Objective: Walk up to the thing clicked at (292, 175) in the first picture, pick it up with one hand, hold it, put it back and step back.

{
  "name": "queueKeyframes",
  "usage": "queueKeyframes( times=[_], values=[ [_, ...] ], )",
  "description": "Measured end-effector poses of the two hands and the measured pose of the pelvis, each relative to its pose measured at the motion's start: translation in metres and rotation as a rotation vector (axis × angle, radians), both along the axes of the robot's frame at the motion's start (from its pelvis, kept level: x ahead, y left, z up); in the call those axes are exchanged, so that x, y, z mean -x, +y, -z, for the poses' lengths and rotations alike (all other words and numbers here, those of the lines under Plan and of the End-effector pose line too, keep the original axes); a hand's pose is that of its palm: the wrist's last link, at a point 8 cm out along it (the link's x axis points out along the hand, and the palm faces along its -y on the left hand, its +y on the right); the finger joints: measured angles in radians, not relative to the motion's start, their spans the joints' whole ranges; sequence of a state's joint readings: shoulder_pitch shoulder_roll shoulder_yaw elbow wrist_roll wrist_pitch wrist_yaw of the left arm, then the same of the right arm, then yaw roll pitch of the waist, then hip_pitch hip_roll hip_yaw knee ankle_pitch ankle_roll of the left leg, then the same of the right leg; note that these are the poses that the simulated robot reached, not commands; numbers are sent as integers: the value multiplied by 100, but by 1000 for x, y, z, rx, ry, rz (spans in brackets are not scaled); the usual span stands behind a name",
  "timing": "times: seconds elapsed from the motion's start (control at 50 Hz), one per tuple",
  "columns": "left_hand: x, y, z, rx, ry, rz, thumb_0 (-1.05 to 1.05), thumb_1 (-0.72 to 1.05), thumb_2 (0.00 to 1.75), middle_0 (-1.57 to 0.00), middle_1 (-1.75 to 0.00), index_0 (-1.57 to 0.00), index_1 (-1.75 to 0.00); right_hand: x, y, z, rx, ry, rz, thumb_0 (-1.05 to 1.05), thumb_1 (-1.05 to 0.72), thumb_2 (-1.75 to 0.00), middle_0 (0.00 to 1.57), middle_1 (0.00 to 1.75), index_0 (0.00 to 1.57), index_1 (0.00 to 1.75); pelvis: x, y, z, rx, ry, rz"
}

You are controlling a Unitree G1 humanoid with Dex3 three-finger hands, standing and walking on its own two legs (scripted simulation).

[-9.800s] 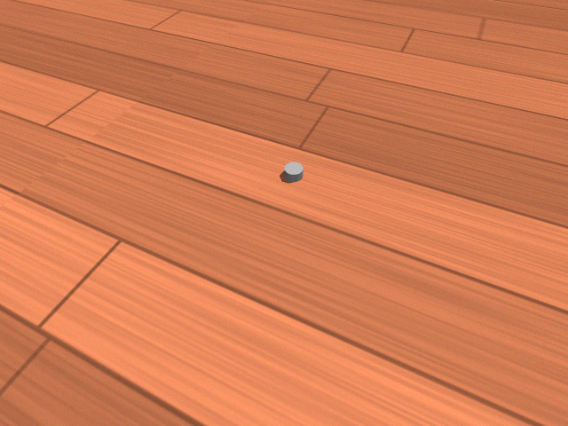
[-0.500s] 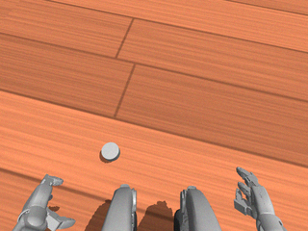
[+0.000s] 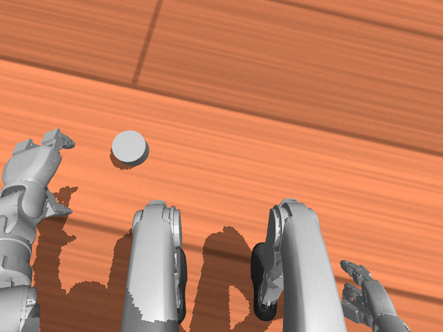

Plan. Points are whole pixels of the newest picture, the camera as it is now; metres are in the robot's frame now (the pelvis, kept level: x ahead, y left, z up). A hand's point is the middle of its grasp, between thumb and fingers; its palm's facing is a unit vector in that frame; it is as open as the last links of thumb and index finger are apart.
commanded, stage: rise first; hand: left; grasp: from above
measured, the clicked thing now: (131, 148) +0.50 +0.28 -0.40
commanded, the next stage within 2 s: approach in 1.30 s
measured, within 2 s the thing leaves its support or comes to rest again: neither
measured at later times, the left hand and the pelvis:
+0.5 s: hand (77, 162) +0.41 +0.34 -0.22, palm faces -0.47 -0.08 -0.88, open 14.2 cm; pelvis +0.00 +0.01 -0.07, yaw -2 degrees
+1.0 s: hand (90, 156) +0.44 +0.33 -0.26, palm faces -0.46 -0.06 -0.89, open 14.2 cm; pelvis +0.00 +0.01 -0.10, yaw -3 degrees
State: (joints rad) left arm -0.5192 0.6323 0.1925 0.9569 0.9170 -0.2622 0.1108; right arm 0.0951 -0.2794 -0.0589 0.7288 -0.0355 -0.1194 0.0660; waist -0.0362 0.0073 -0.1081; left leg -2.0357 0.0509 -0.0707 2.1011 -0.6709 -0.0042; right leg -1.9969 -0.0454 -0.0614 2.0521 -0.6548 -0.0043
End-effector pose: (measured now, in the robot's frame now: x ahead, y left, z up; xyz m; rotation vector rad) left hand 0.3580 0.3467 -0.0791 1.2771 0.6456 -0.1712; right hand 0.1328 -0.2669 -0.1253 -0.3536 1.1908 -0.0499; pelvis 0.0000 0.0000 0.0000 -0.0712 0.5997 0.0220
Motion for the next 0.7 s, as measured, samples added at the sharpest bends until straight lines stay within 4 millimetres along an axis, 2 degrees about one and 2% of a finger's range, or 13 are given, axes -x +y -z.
queueKeyframes(
  times=[0.14,0.26,0.4,0.7],
  values=[
    [-22,0,26,-48,-27,80,-1,-53,104,-6,-106,-6,-107,40,-4,18,33,94,42,1,-88,-90,20,29,21,30,8,4,26,18,-15,5],
    [-38,0,44,-89,-35,142,-1,-53,104,-6,-103,-6,-104,60,-8,26,63,154,53,1,-89,-90,20,29,21,30,9,6,43,29,-18,7],
    [-54,-3,67,-123,-40,200,0,-54,104,-7,-99,-6,-100,65,-12,37,87,200,46,1,-90,-90,20,29,21,30,7,7,60,36,-15,9],
    [-75,-6,102,-160,-61,255,0,-53,101,-8,-98,-8,-99,61,-8,61,97,245,8,1,-91,-90,20,29,21,30,2,9,85,47,-14,18]
  ],
)
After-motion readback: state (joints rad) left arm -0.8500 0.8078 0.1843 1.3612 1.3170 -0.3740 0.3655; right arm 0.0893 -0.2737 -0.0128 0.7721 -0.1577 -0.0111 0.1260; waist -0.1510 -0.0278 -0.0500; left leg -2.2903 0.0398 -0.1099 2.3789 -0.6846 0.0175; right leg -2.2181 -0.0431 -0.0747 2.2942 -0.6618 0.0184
